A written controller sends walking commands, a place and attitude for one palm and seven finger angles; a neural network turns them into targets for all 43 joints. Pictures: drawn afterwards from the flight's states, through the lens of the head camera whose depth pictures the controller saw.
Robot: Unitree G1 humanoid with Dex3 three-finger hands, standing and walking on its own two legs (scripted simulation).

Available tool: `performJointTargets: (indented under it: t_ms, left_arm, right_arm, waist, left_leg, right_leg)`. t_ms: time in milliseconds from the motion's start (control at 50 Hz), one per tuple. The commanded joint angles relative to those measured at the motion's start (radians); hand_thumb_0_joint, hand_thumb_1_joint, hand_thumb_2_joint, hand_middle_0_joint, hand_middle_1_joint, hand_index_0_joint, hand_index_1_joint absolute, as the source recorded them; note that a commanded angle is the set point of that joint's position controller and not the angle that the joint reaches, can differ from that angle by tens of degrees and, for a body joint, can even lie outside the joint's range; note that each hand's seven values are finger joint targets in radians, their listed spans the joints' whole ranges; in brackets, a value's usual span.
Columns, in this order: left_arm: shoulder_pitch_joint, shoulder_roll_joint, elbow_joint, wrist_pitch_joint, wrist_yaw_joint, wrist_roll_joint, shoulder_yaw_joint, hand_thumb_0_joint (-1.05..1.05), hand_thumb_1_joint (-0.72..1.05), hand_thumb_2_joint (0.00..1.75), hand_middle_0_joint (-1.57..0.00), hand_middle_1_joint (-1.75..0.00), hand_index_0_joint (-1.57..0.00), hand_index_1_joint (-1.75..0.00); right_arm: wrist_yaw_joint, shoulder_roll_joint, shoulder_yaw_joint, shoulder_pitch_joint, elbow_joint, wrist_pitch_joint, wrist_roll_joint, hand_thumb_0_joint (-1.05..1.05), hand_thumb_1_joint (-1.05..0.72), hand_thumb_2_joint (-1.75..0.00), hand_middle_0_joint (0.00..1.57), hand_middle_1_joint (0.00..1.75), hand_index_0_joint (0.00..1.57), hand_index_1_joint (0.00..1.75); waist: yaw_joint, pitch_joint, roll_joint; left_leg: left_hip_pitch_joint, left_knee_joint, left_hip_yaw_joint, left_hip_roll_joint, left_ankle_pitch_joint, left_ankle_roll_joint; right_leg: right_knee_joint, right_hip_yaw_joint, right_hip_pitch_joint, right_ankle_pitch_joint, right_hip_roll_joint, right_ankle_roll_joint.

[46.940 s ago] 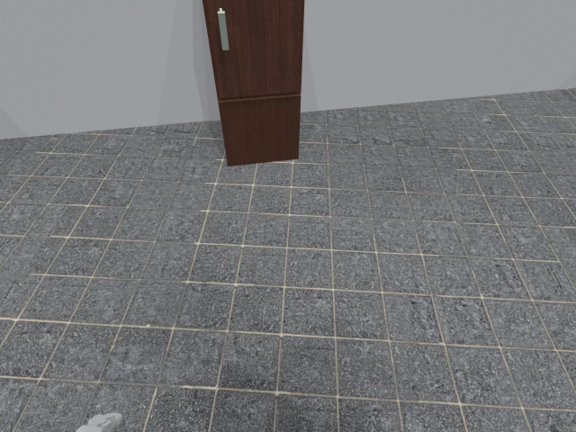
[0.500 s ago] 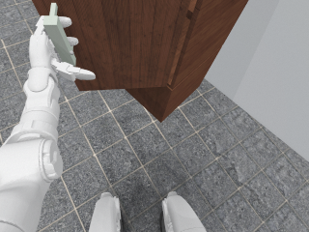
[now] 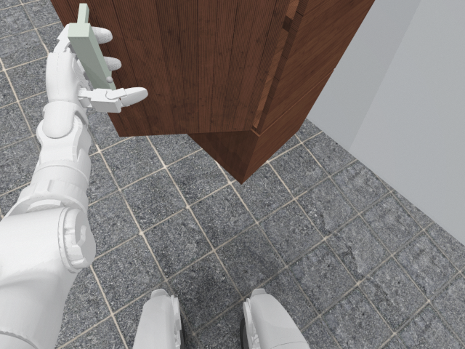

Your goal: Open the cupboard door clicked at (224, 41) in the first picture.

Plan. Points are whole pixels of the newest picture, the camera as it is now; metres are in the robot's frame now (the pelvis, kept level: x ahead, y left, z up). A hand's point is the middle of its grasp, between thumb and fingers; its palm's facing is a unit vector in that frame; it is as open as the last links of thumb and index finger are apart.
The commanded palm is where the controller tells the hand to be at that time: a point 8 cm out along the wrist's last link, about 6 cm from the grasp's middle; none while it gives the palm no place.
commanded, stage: close the thumb around the handle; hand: left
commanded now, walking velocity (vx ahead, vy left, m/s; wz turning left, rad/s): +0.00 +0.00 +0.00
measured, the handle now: (96, 55) +0.59 +0.17 +0.07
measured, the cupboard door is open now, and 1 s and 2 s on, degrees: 51 64 97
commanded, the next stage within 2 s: pull the door open along its arc in 0.40 s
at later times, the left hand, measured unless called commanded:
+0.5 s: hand (109, 79) +0.54 +0.15 +0.07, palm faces +0.03 -1.00 -0.02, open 6.1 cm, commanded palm +0.52 +0.19 +0.07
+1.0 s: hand (118, 118) +0.47 +0.13 +0.07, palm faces -0.02 -1.00 +0.00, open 6.5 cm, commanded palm +0.41 +0.19 +0.07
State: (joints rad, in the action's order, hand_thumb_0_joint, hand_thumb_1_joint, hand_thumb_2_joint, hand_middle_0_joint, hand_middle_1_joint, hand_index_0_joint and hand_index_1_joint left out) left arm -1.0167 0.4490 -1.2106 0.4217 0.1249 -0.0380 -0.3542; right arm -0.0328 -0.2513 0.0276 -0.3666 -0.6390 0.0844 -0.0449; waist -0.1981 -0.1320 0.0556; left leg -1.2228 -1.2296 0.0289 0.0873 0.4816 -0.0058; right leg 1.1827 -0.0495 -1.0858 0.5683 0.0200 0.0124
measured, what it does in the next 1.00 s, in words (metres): stands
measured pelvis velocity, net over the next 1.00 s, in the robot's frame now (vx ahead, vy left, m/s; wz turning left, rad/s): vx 0.02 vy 0.00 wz -0.01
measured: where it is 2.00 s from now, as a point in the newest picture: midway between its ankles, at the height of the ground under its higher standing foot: outside the picture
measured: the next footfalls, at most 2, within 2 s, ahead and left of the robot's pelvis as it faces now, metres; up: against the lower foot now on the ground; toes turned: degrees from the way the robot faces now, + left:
none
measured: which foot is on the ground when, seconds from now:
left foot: down 0.00-1.00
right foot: down 0.00-1.00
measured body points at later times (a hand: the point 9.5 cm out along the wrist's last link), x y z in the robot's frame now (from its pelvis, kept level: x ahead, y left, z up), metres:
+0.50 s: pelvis +0.00 +0.00 +0.00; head +0.15 +0.02 +0.42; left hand +0.53 +0.20 +0.07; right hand -0.02 -0.26 -0.11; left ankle +0.04 +0.12 -0.63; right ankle -0.01 -0.13 -0.63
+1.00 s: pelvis +0.02 +0.00 +0.03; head +0.14 +0.00 +0.46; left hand +0.46 +0.19 +0.07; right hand +0.06 -0.26 -0.10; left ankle +0.04 +0.12 -0.63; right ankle -0.01 -0.13 -0.63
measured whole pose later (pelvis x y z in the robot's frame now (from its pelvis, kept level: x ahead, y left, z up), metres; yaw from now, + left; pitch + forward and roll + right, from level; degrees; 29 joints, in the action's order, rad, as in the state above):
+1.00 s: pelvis +0.02 +0.00 +0.03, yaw +0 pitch +23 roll -2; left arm -0.55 0.25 -0.79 0.42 0.12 -0.14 -0.25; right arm -0.05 -0.24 0.00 -0.37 -0.57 0.11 0.00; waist -0.12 -0.17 0.05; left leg -1.03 -1.11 -0.02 0.09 0.48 -0.01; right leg 1.08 0.00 -0.92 0.56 0.02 0.01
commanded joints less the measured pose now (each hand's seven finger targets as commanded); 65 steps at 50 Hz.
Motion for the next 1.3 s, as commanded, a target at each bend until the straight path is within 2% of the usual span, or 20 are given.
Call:
performJointTargets:
  t_ms: [0,60,140,180,240,360,440,480,600,680,800,960,980,1000,1020,1060,1100,1140,1220,1280]
  left_arm:
    - [-0.483,0.216,0.241,0.075,0.001,0.001,-0.023,0.0,0.4,0.68,-0.36,-1.3,-0.36,-1.3]
    - [-0.479,0.186,0.248,0.081,-0.002,0.001,-0.005,0.0,0.56,0.76,-0.38,-1.31,-0.38,-1.31]
    - [-0.487,0.168,0.254,0.078,-0.009,-0.003,0.008,0.0,0.79,0.85,-0.39,-1.34,-0.39,-1.34]
    - [-0.469,0.155,0.256,0.078,-0.015,0.0,0.015,0.0,0.9,0.9,-0.4,-1.35,-0.4,-1.35]
    - [-0.482,0.174,0.228,0.075,-0.017,0.0,0.005,0.0,0.9,0.9,-0.4,-1.35,-0.4,-1.35]
    - [-0.485,0.209,0.221,0.086,-0.018,0.011,-0.013,0.0,0.9,0.9,-0.4,-1.35,-0.4,-1.35]
    - [-0.497,0.183,0.22,0.086,-0.009,0.004,0.009,0.0,0.9,0.9,-0.4,-1.35,-0.4,-1.35]
    - [-0.501,0.21,0.193,0.078,-0.009,0.007,-0.009,0.0,0.9,0.9,-0.4,-1.35,-0.4,-1.35]
    - [-0.366,0.197,0.251,0.076,0.012,-0.01,-0.019,0.0,0.9,0.9,-0.4,-1.35,-0.4,-1.35]
    - [-0.261,0.172,0.315,0.079,0.018,-0.034,-0.025,0.0,0.9,0.9,-0.4,-1.35,-0.4,-1.35]
    - [-0.002,0.078,0.416,0.071,0.023,-0.071,0.012,0.0,0.9,0.9,-0.4,-1.35,-0.4,-1.35]
    - [0.413,-0.069,0.665,0.067,0.01,-0.116,0.098,0.0,0.9,0.9,-0.4,-1.35,-0.4,-1.35]
    - [0.425,-0.095,0.726,0.064,-0.098,-0.176,-0.004,0.0,0.9,0.9,-0.4,-1.35,-0.4,-1.35]
    - [0.486,-0.169,0.744,0.054,-0.158,-0.158,0.064,0.0,0.9,0.9,-0.4,-1.35,-0.4,-1.35]
    - [0.52,-0.205,0.771,0.047,-0.214,-0.154,0.076,0.0,0.9,0.9,-0.4,-1.35,-0.4,-1.35]
    - [0.577,-0.24,0.818,0.048,-0.312,-0.113,0.1,0.0,0.9,0.9,-0.4,-1.35,-0.4,-1.35]
    - [0.584,-0.296,0.849,0.051,-0.401,-0.065,0.148,0.0,0.9,0.9,-0.4,-1.35,-0.4,-1.35]
    - [0.603,-0.337,0.906,0.058,-0.484,-0.009,0.191,0.0,0.9,0.9,-0.4,-1.35,-0.4,-1.35]
    - [0.656,-0.472,0.964,0.044,-0.64,0.084,0.304,0.0,0.9,0.9,-0.4,-1.35,-0.4,-1.35]
    - [0.695,-0.546,0.988,0.018,-0.707,0.154,0.4,0.0,0.9,0.9,-0.4,-1.35,-0.4,-1.35]
  right_arm:
    - [0.012,-0.181,-0.069,-0.21,0.023,-0.011,-0.003,0.0,-0.9,-0.9,0.2,0.3,0.2,0.3]
    - [0.01,-0.179,-0.071,-0.211,0.02,-0.013,-0.005,0.0,-0.9,-0.9,0.2,0.3,0.2,0.3]
    - [0.01,-0.182,-0.072,-0.218,0.018,-0.013,-0.007,0.0,-0.9,-0.9,0.2,0.3,0.2,0.3]
    - [0.007,-0.18,-0.073,-0.213,0.02,-0.013,-0.006,0.0,-0.9,-0.9,0.2,0.3,0.2,0.3]
    - [0.009,-0.183,-0.07,-0.223,0.013,-0.014,-0.007,0.0,-0.9,-0.9,0.2,0.3,0.2,0.3]
    - [0.01,-0.185,-0.068,-0.218,0.012,-0.015,-0.008,0.0,-0.9,-0.9,0.2,0.3,0.2,0.3]
    - [0.011,-0.184,-0.066,-0.218,0.012,-0.018,-0.007,0.0,-0.9,-0.9,0.2,0.3,0.2,0.3]
    - [0.015,-0.187,-0.066,-0.214,0.008,-0.017,-0.006,0.0,-0.9,-0.9,0.2,0.3,0.2,0.3]
    - [0.01,-0.181,-0.069,-0.201,0.037,-0.011,-0.001,0.0,-0.9,-0.9,0.2,0.3,0.2,0.3]
    - [0.006,-0.174,-0.076,-0.19,0.056,-0.007,0.006,0.0,-0.9,-0.9,0.2,0.3,0.2,0.3]
    - [-0.003,-0.16,-0.085,-0.151,0.102,-0.003,0.026,0.0,-0.9,-0.9,0.2,0.3,0.2,0.3]
    - [-0.016,-0.139,-0.098,-0.085,0.165,-0.013,0.047,0.0,-0.9,-0.9,0.2,0.3,0.2,0.3]
    - [-0.013,-0.116,-0.094,-0.066,0.171,-0.021,0.039,0.0,-0.9,-0.9,0.2,0.3,0.2,0.3]
    - [-0.02,-0.106,-0.091,-0.054,0.177,-0.029,0.033,0.0,-0.9,-0.9,0.2,0.3,0.2,0.3]
    - [-0.024,-0.101,-0.091,-0.045,0.179,-0.033,0.031,0.0,-0.9,-0.9,0.2,0.3,0.2,0.3]
    - [-0.032,-0.093,-0.092,-0.034,0.181,-0.039,0.015,0.0,-0.9,-0.9,0.2,0.3,0.2,0.3]
    - [-0.037,-0.085,-0.093,-0.021,0.18,-0.041,0.001,0.0,-0.9,-0.9,0.2,0.3,0.2,0.3]
    - [-0.042,-0.076,-0.098,-0.007,0.185,-0.045,-0.011,0.0,-0.9,-0.9,0.2,0.3,0.2,0.3]
    - [-0.051,-0.055,-0.101,0.045,0.187,-0.048,-0.033,0.0,-0.9,-0.9,0.2,0.3,0.2,0.3]
    - [-0.05,-0.044,-0.101,0.074,0.186,-0.053,-0.044,0.0,-0.9,-0.9,0.2,0.3,0.2,0.3]
  waist:
    - [-0.03,-0.573,0.131]
    - [-0.031,-0.574,0.156]
    - [-0.039,-0.563,0.132]
    - [-0.031,-0.574,0.137]
    - [-0.045,-0.532,0.102]
    - [-0.036,-0.543,0.119]
    - [-0.049,-0.52,0.114]
    - [-0.053,-0.509,0.102]
    - [0.004,-0.575,0.133]
    - [0.03,-0.604,0.101]
    - [0.07,-0.539,0.007]
    - [0.131,-0.466,-0.021]
    - [0.19,-0.469,-0.016]
    - [0.177,-0.444,-0.024]
    - [0.177,-0.421,-0.041]
    - [0.182,-0.41,-0.071]
    - [0.17,-0.393,-0.091]
    - [0.175,-0.403,-0.086]
    - [0.182,-0.432,-0.052]
    - [0.17,-0.427,-0.089]
  left_leg:
    - [0.578,0.08,0.036,-0.046,-0.431,0.034]
    - [0.615,0.084,0.044,-0.041,-0.443,0.028]
    - [0.623,0.095,0.052,-0.039,-0.436,0.028]
    - [0.625,0.097,0.05,-0.041,-0.434,0.026]
    - [0.583,0.098,0.048,-0.042,-0.403,0.032]
    - [0.577,0.096,0.045,-0.043,-0.391,0.031]
    - [0.571,0.097,0.047,-0.043,-0.378,0.034]
    - [0.538,0.089,0.04,-0.043,-0.354,0.036]
    - [0.583,0.1,0.028,-0.047,-0.424,0.029]
    - [0.604,0.113,0.016,-0.051,-0.476,0.028]
    - [0.559,0.16,-0.016,-0.064,-0.45,0.032]
    - [0.598,0.212,-0.049,-0.072,-0.516,0.029]
    - [0.59,0.225,-0.056,-0.071,-0.533,0.018]
    - [0.584,0.23,-0.061,-0.073,-0.524,0.014]
    - [0.583,0.233,-0.058,-0.068,-0.526,0.01]
    - [0.569,0.231,-0.059,-0.07,-0.529,0.008]
    - [0.561,0.225,-0.06,-0.069,-0.523,0.006]
    - [0.57,0.219,-0.058,-0.068,-0.53,0.005]
    - [0.594,0.216,-0.06,-0.072,-0.519,0.0]
    - [0.594,0.214,-0.056,-0.072,-0.504,0.002]
  right_leg:
    - [-0.141,-0.003,0.089,-0.413,0.044,-0.031]
    - [-0.142,-0.01,0.06,-0.398,0.044,-0.033]
    - [-0.145,-0.015,0.055,-0.383,0.047,-0.034]
    - [-0.148,-0.016,0.06,-0.383,0.047,-0.034]
    - [-0.154,-0.012,0.067,-0.374,0.048,-0.032]
    - [-0.153,-0.009,0.065,-0.362,0.046,-0.034]
    - [-0.156,-0.009,0.054,-0.35,0.047,-0.034]
    - [-0.159,-0.005,0.058,-0.343,0.046,-0.03]
    - [-0.147,-0.006,0.116,-0.409,0.045,-0.035]
    - [-0.152,-0.006,0.186,-0.485,0.047,-0.032]
    - [-0.184,-0.004,0.296,-0.546,0.047,-0.026]
    - [-0.209,-0.004,0.387,-0.661,0.036,-0.024]
    - [-0.211,-0.012,0.42,-0.657,0.036,-0.021]
    - [-0.214,-0.016,0.424,-0.661,0.037,-0.017]
    - [-0.216,-0.021,0.413,-0.648,0.035,-0.018]
    - [-0.208,-0.02,0.431,-0.669,0.031,-0.017]
    - [-0.201,-0.018,0.429,-0.678,0.023,-0.016]
    - [-0.194,-0.016,0.433,-0.67,0.021,-0.019]
    - [-0.194,-0.016,0.433,-0.652,0.011,-0.026]
    - [-0.202,-0.016,0.443,-0.657,0.009,-0.029]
